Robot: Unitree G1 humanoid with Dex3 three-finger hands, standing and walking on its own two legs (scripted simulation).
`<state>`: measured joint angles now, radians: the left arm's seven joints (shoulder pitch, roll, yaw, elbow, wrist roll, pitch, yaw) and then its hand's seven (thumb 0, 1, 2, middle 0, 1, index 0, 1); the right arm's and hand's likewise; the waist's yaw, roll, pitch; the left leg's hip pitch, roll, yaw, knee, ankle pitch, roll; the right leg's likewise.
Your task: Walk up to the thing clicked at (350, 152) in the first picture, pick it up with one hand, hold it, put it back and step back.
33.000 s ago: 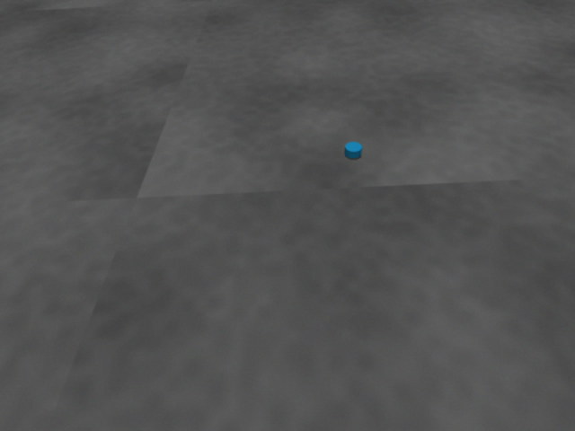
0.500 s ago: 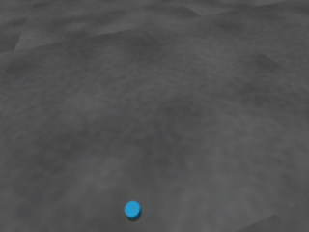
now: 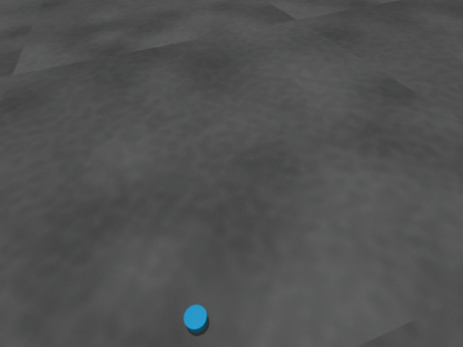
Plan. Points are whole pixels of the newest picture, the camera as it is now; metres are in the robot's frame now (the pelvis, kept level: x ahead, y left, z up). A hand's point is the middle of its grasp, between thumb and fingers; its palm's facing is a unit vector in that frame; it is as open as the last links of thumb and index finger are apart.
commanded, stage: stand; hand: left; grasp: from above
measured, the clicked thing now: (196, 318) +0.43 +0.23 -0.76
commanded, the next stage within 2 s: step back in 0.72 s
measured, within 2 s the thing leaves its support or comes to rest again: neither
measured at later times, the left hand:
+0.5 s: hand out of the picture +0.06 +0.25 -0.16, palm faces +0.02 -0.94 -0.34, open 7.4 cm
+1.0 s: hand out of the picture +0.08 +0.29 -0.17, palm faces -0.01 -0.93 -0.38, open 7.4 cm
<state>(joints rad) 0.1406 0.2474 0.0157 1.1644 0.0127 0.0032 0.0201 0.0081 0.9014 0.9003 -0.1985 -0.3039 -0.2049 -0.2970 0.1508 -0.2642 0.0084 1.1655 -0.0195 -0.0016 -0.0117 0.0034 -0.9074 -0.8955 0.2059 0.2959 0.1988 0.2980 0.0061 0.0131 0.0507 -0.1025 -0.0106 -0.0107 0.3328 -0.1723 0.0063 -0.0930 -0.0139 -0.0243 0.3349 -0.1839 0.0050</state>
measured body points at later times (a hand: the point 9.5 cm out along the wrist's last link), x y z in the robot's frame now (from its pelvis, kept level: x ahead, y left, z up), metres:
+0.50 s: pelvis +0.00 +0.00 +0.00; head +0.00 +0.00 +0.45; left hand +0.06 +0.29 -0.14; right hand +0.06 -0.29 -0.14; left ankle +0.01 +0.12 -0.75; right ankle +0.00 -0.12 -0.75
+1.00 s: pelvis -0.04 +0.02 -0.02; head +0.02 +0.03 +0.42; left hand +0.08 +0.33 -0.15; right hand +0.04 -0.31 -0.14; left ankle -0.04 +0.12 -0.74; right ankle +0.00 -0.12 -0.75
